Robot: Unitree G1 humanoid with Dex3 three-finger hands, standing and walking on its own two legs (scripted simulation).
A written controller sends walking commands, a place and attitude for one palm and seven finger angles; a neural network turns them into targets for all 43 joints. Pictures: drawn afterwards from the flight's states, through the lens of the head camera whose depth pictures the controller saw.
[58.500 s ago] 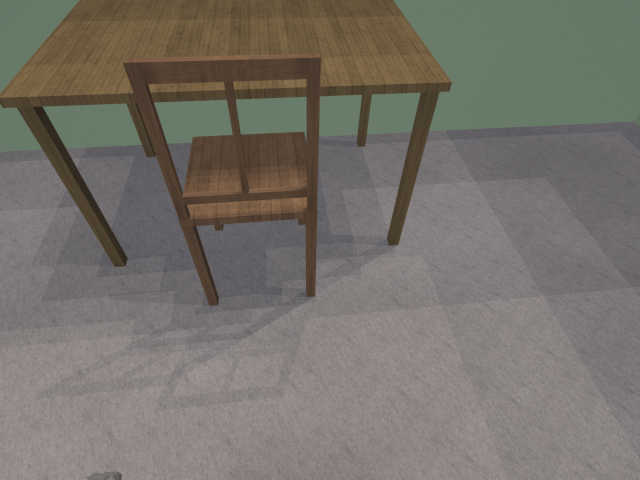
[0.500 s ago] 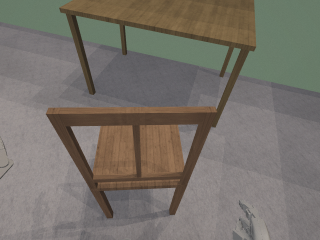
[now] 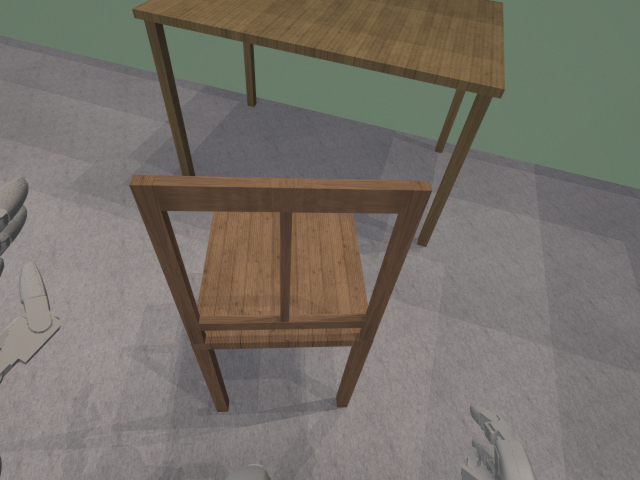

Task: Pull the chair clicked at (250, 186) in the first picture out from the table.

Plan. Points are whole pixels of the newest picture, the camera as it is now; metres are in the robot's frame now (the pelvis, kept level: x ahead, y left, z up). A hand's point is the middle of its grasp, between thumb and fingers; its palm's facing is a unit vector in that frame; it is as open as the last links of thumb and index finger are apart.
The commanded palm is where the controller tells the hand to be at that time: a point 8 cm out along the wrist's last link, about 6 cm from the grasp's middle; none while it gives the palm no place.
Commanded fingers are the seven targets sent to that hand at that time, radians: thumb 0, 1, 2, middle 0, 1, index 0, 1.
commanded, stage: step back with the hand held close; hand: left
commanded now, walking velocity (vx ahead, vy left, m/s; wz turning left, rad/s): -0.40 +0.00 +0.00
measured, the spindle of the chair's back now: (285, 273) +0.45 +0.09 -0.07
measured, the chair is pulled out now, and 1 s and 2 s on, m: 0.61 0.61 0.61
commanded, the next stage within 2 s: stop stepping back and stand still in 0.08 s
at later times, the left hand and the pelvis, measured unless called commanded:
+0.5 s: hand out of the picture +0.12 +0.28 +0.17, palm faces +0.44 -0.80 -0.40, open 7.4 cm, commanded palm +0.06 +0.31 +0.19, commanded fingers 0.00 0.90 0.90 -0.20 -0.30 -0.20 -0.30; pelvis -0.08 +0.01 +0.00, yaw -1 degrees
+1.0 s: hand out of the picture +0.06 +0.28 +0.18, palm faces +0.48 -0.76 -0.43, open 7.4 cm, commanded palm +0.00 +0.32 +0.19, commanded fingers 0.00 0.90 0.90 -0.20 -0.30 -0.20 -0.30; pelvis -0.13 +0.01 +0.00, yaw +3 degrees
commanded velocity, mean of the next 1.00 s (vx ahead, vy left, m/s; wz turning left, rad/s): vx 0.03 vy -0.01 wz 0.00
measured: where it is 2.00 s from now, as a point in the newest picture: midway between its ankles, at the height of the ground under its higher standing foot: outside the picture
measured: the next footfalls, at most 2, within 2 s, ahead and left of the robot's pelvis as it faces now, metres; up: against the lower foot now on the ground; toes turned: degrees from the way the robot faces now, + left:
left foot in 0.40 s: -0.04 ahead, +0.13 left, +0.00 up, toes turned +4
right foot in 0.58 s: -0.05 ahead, -0.10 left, +0.00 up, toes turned +3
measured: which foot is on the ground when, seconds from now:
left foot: down 0.00-0.28, up 0.30-0.38, down 0.40-1.00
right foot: down 0.00-0.48, up 0.50-0.56, down 0.58-1.00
